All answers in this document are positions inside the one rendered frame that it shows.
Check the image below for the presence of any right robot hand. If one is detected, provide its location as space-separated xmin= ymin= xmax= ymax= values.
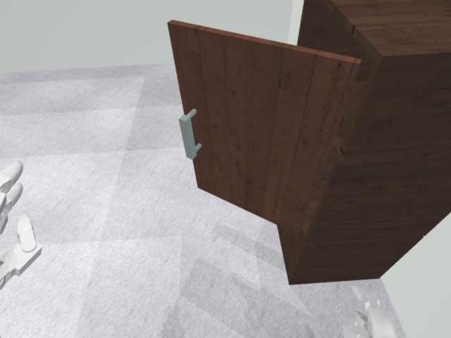
xmin=342 ymin=286 xmax=398 ymax=338

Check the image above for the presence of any left robot hand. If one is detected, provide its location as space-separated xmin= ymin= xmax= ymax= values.
xmin=0 ymin=161 xmax=42 ymax=290

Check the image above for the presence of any handle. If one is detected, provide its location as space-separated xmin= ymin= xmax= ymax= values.
xmin=178 ymin=108 xmax=202 ymax=160

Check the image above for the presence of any cupboard door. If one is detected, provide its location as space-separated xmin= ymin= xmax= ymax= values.
xmin=167 ymin=20 xmax=362 ymax=235

